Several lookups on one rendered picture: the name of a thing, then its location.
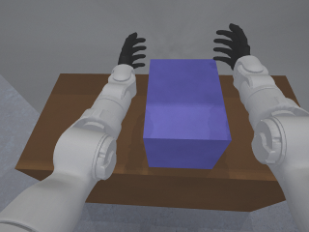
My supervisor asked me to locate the robot right upper arm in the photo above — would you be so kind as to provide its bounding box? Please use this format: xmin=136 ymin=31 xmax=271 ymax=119
xmin=251 ymin=116 xmax=309 ymax=232

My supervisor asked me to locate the left robot forearm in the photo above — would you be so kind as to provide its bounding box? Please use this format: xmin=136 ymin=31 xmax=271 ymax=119
xmin=53 ymin=64 xmax=137 ymax=165

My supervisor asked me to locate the right robot forearm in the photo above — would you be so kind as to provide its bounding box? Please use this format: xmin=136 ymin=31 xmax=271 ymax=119
xmin=233 ymin=55 xmax=309 ymax=131

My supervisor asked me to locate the robot left upper arm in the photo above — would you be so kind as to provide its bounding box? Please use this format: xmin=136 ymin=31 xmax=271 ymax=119
xmin=0 ymin=127 xmax=117 ymax=232

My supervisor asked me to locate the right robot hand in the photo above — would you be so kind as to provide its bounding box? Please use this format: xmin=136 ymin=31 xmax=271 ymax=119
xmin=212 ymin=23 xmax=250 ymax=70

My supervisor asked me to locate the left robot hand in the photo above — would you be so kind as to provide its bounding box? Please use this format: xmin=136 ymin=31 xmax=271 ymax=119
xmin=118 ymin=32 xmax=146 ymax=69

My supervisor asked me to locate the carton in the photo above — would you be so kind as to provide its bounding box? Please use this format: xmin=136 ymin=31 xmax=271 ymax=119
xmin=143 ymin=59 xmax=232 ymax=169

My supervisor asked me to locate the pedestal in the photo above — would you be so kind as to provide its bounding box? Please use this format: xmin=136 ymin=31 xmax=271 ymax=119
xmin=14 ymin=73 xmax=300 ymax=213

